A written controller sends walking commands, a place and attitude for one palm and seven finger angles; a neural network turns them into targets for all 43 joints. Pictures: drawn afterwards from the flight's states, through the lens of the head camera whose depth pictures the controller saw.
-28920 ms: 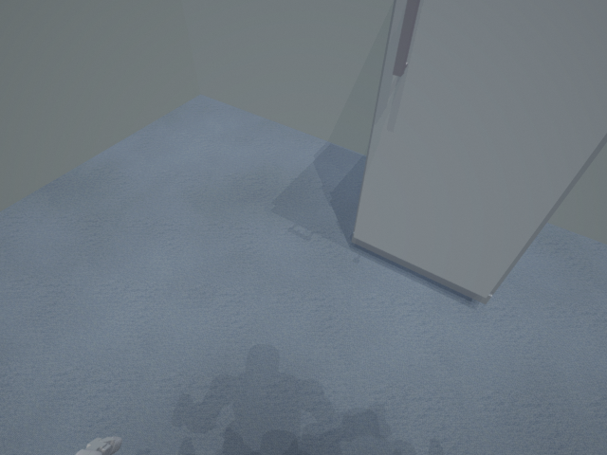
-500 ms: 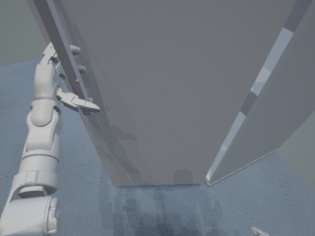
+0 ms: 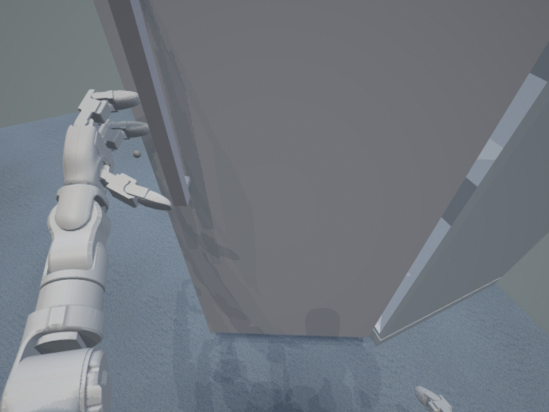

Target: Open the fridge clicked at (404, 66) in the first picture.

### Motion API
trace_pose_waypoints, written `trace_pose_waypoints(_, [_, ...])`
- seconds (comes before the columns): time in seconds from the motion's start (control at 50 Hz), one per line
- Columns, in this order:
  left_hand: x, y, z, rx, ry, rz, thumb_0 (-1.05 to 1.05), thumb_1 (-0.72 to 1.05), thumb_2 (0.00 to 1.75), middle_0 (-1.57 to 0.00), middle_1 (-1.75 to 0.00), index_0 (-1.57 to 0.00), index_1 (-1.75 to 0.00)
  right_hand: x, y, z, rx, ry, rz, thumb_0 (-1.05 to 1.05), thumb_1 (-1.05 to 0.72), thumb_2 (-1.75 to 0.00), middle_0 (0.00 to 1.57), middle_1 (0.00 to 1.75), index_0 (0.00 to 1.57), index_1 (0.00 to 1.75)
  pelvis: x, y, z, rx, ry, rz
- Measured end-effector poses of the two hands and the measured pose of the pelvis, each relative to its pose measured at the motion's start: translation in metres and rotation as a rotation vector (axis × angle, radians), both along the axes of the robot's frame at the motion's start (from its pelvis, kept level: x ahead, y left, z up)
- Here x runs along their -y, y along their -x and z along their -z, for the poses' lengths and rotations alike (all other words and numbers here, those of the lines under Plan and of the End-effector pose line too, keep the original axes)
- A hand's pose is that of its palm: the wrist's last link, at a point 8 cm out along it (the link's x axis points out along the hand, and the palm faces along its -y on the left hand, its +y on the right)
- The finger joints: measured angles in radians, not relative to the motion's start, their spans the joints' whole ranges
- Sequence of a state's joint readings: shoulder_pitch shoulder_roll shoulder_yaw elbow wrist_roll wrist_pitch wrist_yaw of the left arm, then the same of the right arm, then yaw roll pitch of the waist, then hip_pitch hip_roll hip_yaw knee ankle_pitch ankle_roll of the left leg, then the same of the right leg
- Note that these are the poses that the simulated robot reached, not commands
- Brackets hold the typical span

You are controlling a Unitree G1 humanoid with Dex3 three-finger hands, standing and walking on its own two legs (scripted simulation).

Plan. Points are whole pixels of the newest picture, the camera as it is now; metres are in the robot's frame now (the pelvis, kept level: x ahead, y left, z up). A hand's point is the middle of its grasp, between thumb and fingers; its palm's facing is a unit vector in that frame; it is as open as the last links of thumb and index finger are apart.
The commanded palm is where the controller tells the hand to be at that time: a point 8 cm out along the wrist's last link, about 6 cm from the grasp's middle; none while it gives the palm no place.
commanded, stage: slip the hand off the handle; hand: left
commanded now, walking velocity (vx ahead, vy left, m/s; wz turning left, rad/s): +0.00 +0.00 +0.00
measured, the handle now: (162, 112) +0.45 +0.18 +0.22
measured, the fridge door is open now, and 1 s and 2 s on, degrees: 63 63 63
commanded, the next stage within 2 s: draw the hand back to the body in 0.92 s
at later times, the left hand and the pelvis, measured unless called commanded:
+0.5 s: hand (112, 184) +0.35 +0.23 +0.18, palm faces +0.16 -0.98 -0.09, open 14.7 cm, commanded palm +0.31 +0.27 +0.18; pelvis -0.01 +0.00 +0.00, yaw +0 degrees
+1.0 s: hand (101, 231) +0.27 +0.21 +0.18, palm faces +0.21 -0.97 -0.11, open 14.7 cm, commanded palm +0.24 +0.25 +0.18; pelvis -0.01 -0.03 +0.00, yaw +1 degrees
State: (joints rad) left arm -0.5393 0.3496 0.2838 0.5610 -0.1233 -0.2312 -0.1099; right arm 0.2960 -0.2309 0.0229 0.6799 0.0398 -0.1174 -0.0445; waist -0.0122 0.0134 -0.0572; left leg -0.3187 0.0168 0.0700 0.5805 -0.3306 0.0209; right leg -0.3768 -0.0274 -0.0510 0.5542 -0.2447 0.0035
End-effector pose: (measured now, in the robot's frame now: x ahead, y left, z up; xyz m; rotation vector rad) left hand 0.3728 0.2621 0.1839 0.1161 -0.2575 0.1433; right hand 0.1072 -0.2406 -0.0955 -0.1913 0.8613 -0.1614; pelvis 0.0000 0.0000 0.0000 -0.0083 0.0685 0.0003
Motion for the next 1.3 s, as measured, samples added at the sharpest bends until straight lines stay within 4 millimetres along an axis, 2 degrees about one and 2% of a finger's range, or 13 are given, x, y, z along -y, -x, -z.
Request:
trace_pose_waypoints(0.16, [-0.029, 0.009, -0.002, -0.004, -0.015, -0.042, -0.01, -0.55, 0.2, -0.27, -1.17, -0.25, -1.15, -0.005, 0.016, 0.001, -0.037, 0.008, 0.02, 0.02, -0.9, -0.9, 0.21, 0.3, 0.21, 0.3, -0.008, 0.0, 0.0, 0.005, 0.004, 0.005])
trace_pose_waypoints(0.3, [-0.033, 0.023, -0.002, 0.01, -0.007, -0.013, -0.01, -0.55, 0.2, -0.25, -1.16, -0.25, -1.15, -0.003, 0.016, 0.0, -0.036, 0.028, 0.004, 0.02, -0.9, -0.9, 0.2, 0.3, 0.21, 0.3, -0.011, 0.003, 0.0, 0.01, 0.007, -0.004])
trace_pose_waypoints(0.46, [-0.016, 0.047, 0.003, 0.015, -0.001, 0.011, -0.01, -0.55, 0.2, -0.25, -1.15, -0.25, -1.15, -0.004, -0.006, -0.008, 0.055, 0.016, -0.029, 0.02, -0.9, -0.9, 0.2, 0.3, 0.21, 0.3, -0.007, 0.005, 0.0, 0.028, 0.003, -0.002])
trace_pose_waypoints(0.62, [-0.017, 0.079, 0.003, 0.02, -0.007, -0.052, -0.01, -0.55, 0.2, -0.25, -1.15, -0.25, -1.15, -0.007, -0.036, -0.018, 0.151, -0.003, -0.088, 0.02, -0.9, -0.9, 0.2, 0.3, 0.21, 0.3, 0.005, 0.009, 0.0, 0.05, -0.001, -0.012])
trace_pose_waypoints(0.74, [-0.008, 0.097, -0.001, 0.023, -0.022, -0.035, -0.01, -0.55, 0.2, -0.25, -1.15, -0.25, -1.15, -0.007, -0.054, -0.022, 0.198, -0.009, -0.129, 0.02, -0.9, -0.9, 0.2, 0.3, 0.21, 0.3, 0.013, 0.01, 0.0, 0.061, -0.002, -0.026])
trace_pose_waypoints(0.88, [0.004, 0.111, 0.003, 0.002, -0.009, -0.021, -0.01, -0.55, 0.2, -0.25, -1.15, -0.25, -1.15, -0.003, -0.063, -0.025, 0.234, -0.018, -0.141, 0.02, -0.9, -0.9, 0.2, 0.3, 0.21, 0.3, 0.02, 0.009, 0.0, 0.069, -0.007, -0.026])
trace_pose_waypoints(1.02, [0.002, 0.134, 0.001, 0.022, -0.021, -0.056, -0.01, -0.55, 0.2, -0.25, -1.15, -0.25, -1.15, 0.003, -0.062, -0.025, 0.238, -0.014, -0.149, 0.02, -0.9, -0.9, 0.2, 0.3, 0.21, 0.3, 0.026, 0.007, 0.0, 0.082, -0.01, -0.025])
trace_pose_waypoints(1.08, [-0.004, 0.138, 0.001, 0.011, 0.015, -0.066, -0.01, -0.55, 0.2, -0.25, -1.15, -0.25, -1.15, 0.005, -0.061, -0.023, 0.23, -0.008, -0.146, 0.02, -0.9, -0.9, 0.2, 0.3, 0.21, 0.3, 0.027, 0.009, 0.0, 0.087, -0.008, -0.031])
trace_pose_waypoints(1.14, [-0.017, 0.135, 0.009, -0.097, 0.151, -0.114, -0.01, -0.55, 0.2, -0.25, -1.15, -0.26, -1.15, 0.005, -0.063, -0.023, 0.221, -0.004, -0.13, 0.02, -0.9, -0.9, 0.2, 0.3, 0.21, 0.3, 0.027, 0.01, -0.002, 0.096, -0.004, -0.039])
trace_pose_waypoints(1.18, [-0.022, 0.134, 0.012, -0.176, 0.182, -0.153, -0.01, -0.55, 0.2, -0.25, -1.15, -0.25, -1.15, 0.003, -0.067, -0.025, 0.232, -0.004, -0.127, 0.02, -0.9, -0.9, 0.2, 0.3, 0.21, 0.3, 0.025, 0.009, -0.003, 0.098, -0.003, -0.042])
trace_pose_waypoints(1.24, [-0.019, 0.136, 0.007, -0.219, 0.138, -0.184, -0.01, -0.55, 0.2, -0.25, -1.15, -0.25, -1.15, -0.003, -0.077, -0.031, 0.276, -0.015, -0.137, 0.02, -0.9, -0.9, 0.2, 0.3, 0.2, 0.3, 0.021, 0.007, -0.004, 0.1, -0.004, -0.04])
trace_pose_waypoints(1.3, [-0.009, 0.141, -0.003, -0.169, 0.116, -0.152, -0.01, -0.55, 0.2, -0.24, -1.15, -0.25, -1.15, -0.011, -0.086, -0.037, 0.322, -0.03, -0.153, 0.02, -0.9, -0.9, 0.2, 0.3, 0.2, 0.3, 0.017, 0.004, -0.005, 0.102, -0.007, -0.036])
